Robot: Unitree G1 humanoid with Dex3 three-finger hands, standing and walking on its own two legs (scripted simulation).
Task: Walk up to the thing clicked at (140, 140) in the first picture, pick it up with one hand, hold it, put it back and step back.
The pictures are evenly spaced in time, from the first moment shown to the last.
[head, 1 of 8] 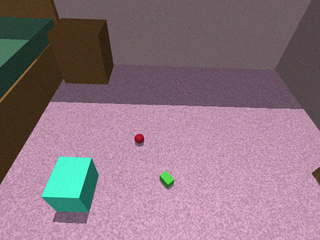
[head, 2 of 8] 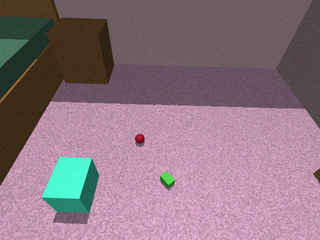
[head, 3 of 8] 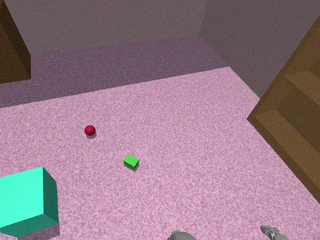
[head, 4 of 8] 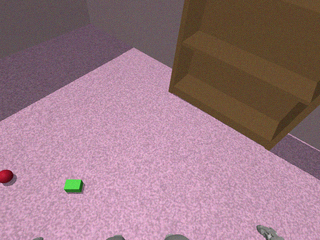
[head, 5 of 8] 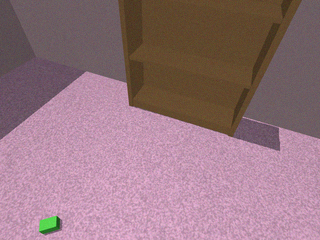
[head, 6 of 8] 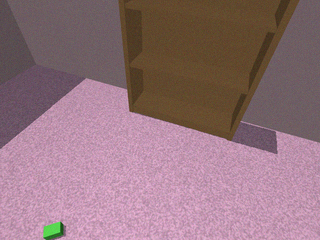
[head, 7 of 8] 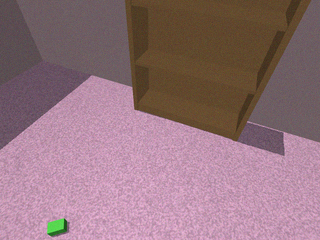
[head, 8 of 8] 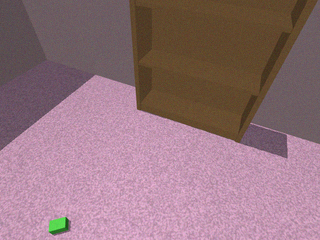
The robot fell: no
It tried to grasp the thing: no
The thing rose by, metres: 0.00
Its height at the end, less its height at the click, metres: +0.00
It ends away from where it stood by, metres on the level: 0.00
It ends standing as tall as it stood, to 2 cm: yes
